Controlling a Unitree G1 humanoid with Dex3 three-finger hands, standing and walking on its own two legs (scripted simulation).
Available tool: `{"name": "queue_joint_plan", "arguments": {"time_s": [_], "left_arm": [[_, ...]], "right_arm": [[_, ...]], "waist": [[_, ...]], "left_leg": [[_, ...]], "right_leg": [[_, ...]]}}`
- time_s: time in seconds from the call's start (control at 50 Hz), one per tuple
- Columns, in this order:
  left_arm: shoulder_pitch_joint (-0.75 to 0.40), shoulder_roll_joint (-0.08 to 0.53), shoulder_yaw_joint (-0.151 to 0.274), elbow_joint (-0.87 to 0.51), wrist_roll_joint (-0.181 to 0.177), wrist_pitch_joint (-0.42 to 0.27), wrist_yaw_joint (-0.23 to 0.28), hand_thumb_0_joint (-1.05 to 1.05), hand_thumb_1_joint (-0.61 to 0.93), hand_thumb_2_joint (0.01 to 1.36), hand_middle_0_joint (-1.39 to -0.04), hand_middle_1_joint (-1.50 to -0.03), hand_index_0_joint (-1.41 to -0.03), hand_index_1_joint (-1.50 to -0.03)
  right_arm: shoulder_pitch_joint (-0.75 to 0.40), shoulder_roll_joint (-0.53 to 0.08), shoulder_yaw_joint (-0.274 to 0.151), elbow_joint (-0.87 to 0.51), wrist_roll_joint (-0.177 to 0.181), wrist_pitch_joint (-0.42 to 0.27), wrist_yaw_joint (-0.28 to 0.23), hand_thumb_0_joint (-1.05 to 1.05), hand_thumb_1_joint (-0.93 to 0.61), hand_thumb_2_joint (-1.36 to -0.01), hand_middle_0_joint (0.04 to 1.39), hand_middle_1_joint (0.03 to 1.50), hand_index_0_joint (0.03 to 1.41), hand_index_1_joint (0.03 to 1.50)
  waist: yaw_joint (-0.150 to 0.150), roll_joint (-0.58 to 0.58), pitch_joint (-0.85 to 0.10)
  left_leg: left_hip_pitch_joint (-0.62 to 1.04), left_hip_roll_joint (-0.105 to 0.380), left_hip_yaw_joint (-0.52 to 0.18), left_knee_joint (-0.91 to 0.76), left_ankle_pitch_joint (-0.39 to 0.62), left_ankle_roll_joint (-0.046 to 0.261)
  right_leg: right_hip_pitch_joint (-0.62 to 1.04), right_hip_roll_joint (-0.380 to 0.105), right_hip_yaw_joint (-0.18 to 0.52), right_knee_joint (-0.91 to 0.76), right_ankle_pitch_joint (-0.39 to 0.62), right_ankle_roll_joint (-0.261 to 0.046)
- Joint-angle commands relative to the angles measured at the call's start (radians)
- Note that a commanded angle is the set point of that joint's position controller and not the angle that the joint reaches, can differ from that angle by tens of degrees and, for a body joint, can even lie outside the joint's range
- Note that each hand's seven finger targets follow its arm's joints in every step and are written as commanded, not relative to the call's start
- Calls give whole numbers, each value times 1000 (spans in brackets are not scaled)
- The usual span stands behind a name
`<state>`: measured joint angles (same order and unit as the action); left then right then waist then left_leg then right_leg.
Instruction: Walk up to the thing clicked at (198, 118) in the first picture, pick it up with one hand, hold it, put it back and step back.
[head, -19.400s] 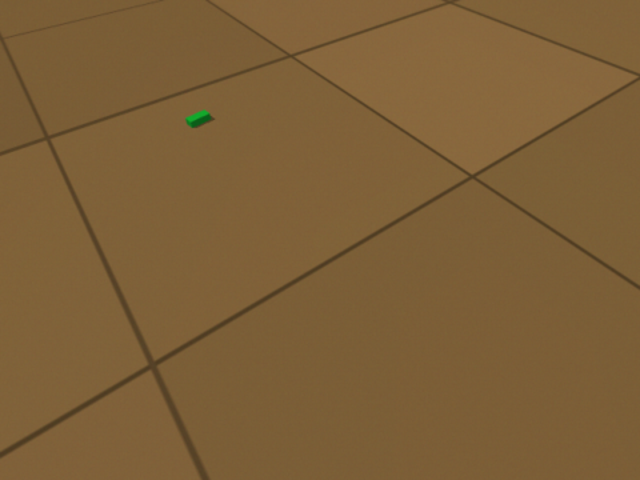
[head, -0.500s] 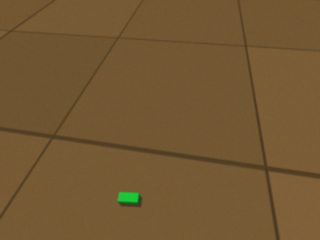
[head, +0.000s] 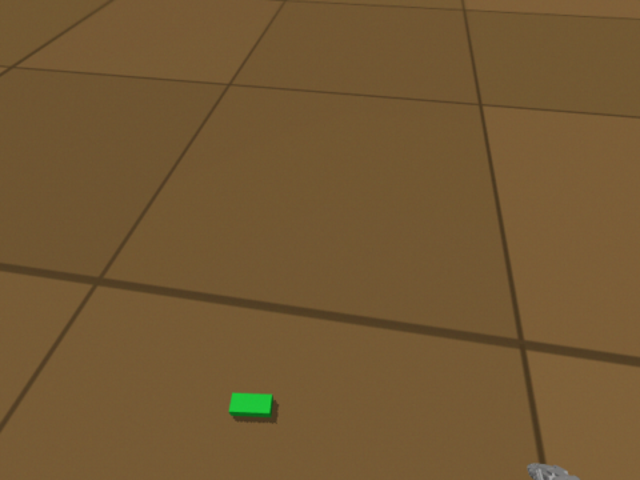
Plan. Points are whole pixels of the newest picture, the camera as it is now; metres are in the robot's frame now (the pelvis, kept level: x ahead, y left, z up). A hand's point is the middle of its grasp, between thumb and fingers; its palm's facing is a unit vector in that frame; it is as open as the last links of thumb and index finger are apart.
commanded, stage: stand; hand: left
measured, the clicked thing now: (251, 405) +0.47 +0.24 -0.76
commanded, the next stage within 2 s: rise first in 1.68 s
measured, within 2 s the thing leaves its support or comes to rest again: neither
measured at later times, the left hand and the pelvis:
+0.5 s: hand out of the picture +0.08 +0.24 -0.15, palm faces -0.04 -0.94 -0.34, open 7.4 cm; pelvis +0.01 -0.01 +0.00, yaw +0 degrees
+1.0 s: hand out of the picture +0.09 +0.24 -0.15, palm faces -0.03 -0.94 -0.34, open 7.4 cm; pelvis +0.01 -0.01 +0.00, yaw +0 degrees
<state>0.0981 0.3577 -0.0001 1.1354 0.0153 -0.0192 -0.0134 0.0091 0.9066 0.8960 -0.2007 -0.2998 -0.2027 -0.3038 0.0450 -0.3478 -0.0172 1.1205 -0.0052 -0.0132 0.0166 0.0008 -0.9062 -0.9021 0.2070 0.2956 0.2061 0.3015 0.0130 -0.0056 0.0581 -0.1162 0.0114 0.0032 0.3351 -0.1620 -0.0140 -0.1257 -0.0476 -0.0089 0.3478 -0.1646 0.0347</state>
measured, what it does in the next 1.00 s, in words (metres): stands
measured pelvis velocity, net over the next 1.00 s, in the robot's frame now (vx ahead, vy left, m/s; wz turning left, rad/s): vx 0.01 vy -0.01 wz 0.00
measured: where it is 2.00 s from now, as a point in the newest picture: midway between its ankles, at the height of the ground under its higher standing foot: outside the picture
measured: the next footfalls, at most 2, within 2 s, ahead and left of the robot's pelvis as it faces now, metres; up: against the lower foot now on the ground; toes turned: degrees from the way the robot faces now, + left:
none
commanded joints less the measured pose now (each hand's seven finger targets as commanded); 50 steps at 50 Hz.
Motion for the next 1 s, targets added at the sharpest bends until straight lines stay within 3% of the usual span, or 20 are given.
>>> {"name": "queue_joint_plan", "arguments": {"time_s": [0.0,0.14,0.4,0.52,0.98], "left_arm": [[-49,212,34,-57,-5,-21,14,0,900,900,-200,-300,-200,-300],[-33,218,34,-53,-6,-17,14,0,900,900,-200,-300,-200,-300],[-29,220,34,-64,-8,-14,16,0,900,900,-200,-300,-200,-300],[-33,214,33,-64,-7,-12,18,0,899,900,-200,-300,-200,-300],[-42,217,41,-71,-8,-13,16,0,899,900,-200,-300,-200,-300]], "right_arm": [[-52,-218,-37,-45,-3,-20,-11,0,-900,-900,200,300,200,300],[-37,-218,-36,-34,-3,-15,-9,0,-900,-900,200,300,200,300],[1,-222,-28,-19,-3,-16,-15,0,-900,-900,200,300,200,300],[-1,-216,-24,-22,-3,-14,-16,0,-900,-900,200,300,200,300],[2,-220,-20,-42,-2,-15,-20,0,-900,-900,200,300,200,300]], "waist": [[-9,13,-64],[-7,-12,-58],[-16,3,-113],[-13,-11,-73],[-13,3,-94]], "left_leg": [[-8,110,-93,-73,4,23],[-13,108,-101,-76,-30,25],[24,119,-86,-47,113,23],[7,119,-87,-61,94,18],[24,126,-80,-58,123,20]], "right_leg": [[-11,-83,84,-81,-8,-41],[-34,-82,86,-85,-70,-44],[12,-89,84,-50,103,-50],[-6,-81,76,-62,62,-46],[32,-84,78,-67,116,-47]]}}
